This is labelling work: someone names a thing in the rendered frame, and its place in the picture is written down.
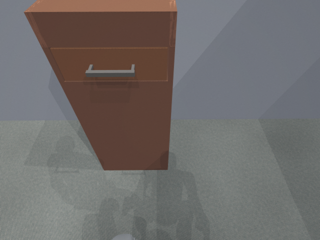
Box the handle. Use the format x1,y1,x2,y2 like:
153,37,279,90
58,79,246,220
85,64,135,77

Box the drawer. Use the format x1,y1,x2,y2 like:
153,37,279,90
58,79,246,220
50,47,168,81

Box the cabinet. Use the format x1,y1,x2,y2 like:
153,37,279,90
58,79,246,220
24,0,178,171

